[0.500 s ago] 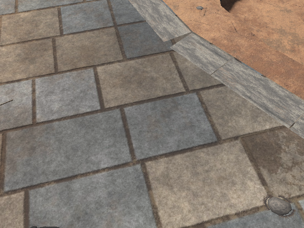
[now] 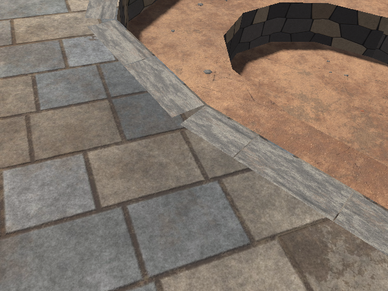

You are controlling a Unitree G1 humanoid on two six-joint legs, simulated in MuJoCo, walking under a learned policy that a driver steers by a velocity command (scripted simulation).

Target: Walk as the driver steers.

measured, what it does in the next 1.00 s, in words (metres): walks ahead, turning left: right foot, then left foot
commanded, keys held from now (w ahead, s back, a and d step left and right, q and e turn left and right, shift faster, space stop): w+q+shift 0.96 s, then w+shift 0.04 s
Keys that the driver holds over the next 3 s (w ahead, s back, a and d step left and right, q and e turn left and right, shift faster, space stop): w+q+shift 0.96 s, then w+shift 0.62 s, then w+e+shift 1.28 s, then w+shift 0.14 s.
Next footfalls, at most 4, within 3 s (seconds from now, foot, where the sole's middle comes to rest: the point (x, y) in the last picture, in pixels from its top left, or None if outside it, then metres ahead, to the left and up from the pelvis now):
0.22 right None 0.25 -0.15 -0.79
0.66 left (135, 280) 0.61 0.16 -0.79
1.10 right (104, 184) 1.03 0.31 -0.79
1.54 left None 1.11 0.79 -0.79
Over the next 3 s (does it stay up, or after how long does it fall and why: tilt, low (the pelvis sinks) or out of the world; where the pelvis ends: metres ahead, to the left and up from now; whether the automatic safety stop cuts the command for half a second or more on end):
stays up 2.13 1.31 -0.03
